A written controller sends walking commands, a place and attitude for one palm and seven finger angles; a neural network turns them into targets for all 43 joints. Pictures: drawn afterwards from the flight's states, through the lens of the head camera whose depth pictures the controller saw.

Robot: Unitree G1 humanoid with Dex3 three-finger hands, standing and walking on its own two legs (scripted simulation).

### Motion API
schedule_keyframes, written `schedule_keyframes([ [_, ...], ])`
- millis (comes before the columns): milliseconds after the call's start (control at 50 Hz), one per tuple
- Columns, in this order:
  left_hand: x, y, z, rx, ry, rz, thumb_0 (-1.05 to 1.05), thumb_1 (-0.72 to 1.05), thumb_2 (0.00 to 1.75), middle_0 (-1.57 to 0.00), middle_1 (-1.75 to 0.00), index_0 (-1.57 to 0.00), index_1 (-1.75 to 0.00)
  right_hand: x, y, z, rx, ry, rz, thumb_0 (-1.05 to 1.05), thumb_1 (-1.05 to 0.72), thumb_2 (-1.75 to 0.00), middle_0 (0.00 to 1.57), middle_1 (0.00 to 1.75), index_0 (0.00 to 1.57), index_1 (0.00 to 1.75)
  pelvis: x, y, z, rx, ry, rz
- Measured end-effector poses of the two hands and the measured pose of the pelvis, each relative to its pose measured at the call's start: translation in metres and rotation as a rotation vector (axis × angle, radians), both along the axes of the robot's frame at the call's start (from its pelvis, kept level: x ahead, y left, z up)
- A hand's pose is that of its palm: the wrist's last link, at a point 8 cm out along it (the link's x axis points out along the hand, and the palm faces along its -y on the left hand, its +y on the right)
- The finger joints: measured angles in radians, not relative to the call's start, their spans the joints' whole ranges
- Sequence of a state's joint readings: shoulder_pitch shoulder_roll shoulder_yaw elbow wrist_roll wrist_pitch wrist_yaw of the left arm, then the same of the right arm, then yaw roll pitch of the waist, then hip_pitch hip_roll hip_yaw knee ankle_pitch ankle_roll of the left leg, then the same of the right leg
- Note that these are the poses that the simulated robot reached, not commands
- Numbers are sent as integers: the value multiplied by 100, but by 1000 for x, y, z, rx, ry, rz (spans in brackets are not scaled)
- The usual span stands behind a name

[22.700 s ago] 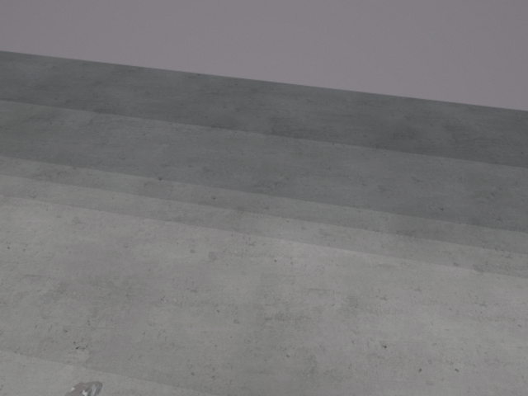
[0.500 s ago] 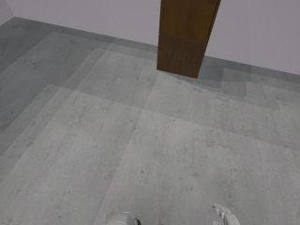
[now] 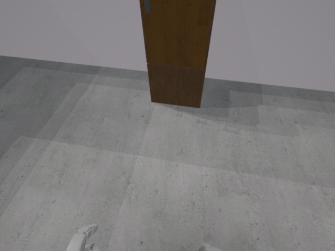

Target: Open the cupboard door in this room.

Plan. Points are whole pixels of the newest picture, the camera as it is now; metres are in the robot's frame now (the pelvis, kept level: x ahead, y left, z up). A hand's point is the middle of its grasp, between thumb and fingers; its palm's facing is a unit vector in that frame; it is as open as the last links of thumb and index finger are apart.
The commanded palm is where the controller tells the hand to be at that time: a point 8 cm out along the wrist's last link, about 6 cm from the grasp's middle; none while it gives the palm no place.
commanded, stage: turn or walk to find it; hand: left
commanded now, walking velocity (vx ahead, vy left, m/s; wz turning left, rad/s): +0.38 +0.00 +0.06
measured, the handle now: out of the picture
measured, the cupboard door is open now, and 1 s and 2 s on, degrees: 0 0 0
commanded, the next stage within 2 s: stand and wait in 0.12 s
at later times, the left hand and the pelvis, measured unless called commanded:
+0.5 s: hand out of the picture +0.12 +0.19 -0.18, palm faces +0.10 -0.98 -0.15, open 7.3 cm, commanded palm none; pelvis +0.18 +0.03 +0.01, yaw +1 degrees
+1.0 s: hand (116, 227) +0.21 +0.15 -0.16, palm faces +0.05 -0.98 -0.18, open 7.3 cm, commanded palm none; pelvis +0.22 -0.01 +0.02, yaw +2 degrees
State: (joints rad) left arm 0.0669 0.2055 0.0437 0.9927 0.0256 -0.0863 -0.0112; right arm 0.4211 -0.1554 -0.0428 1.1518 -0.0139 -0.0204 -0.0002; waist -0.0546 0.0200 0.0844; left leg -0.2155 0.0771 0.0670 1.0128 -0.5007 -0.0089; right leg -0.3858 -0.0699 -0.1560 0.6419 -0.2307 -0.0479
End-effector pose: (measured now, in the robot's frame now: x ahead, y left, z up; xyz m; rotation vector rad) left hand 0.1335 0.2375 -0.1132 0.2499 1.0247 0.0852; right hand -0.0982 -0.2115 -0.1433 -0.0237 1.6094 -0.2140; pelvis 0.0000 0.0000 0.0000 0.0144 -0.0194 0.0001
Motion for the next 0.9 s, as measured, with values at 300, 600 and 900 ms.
schedule_keyframes([
  [300, -40, -2, -11, -39, 330, 206, -1, 94, 90, -20, -30, -20, -30, 307, -16, 27, -50, -426, 218, 0, -92, -90, 19, 30, 20, 30, 117, 2, 17, -37, 2, 39],
  [600, 23, 6, -28, -97, 410, 205, 0, 92, 90, -20, -30, -20, -30, 380, 29, 26, -70, -445, 204, -3, -95, -90, 20, 30, 21, 30, 185, 33, 13, -15, -11, 26],
  [900, 69, -20, -12, -50, 337, 165, 0, 92, 90, -20, -30, -20, -30, 308, -12, 13, -35, -203, 124, -1, -93, -90, 20, 30, 20, 30, 214, -1, 20, -3, -11, 32],
])
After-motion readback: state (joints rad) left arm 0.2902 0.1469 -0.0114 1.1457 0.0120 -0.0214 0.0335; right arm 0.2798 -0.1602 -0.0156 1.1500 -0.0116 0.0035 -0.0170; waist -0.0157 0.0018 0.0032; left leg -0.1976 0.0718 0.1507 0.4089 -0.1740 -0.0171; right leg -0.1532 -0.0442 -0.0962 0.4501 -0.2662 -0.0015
